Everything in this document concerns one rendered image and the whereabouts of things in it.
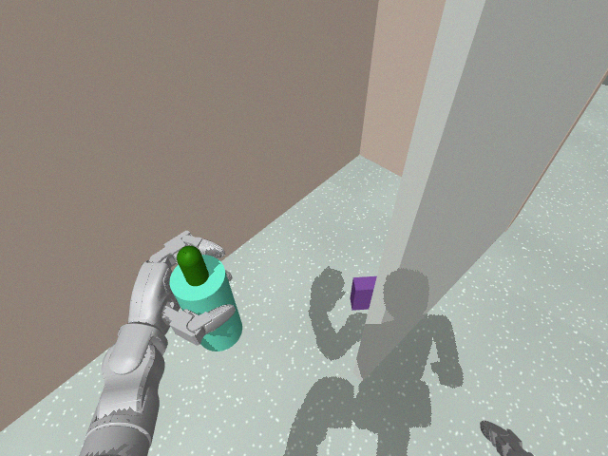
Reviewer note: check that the left robot hand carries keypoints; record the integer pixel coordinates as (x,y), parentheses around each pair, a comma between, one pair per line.
(153,302)

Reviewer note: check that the right robot hand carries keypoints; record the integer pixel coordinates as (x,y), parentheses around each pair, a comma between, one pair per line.
(506,442)

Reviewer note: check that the left robot arm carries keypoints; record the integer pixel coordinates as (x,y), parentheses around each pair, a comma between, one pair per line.
(124,420)

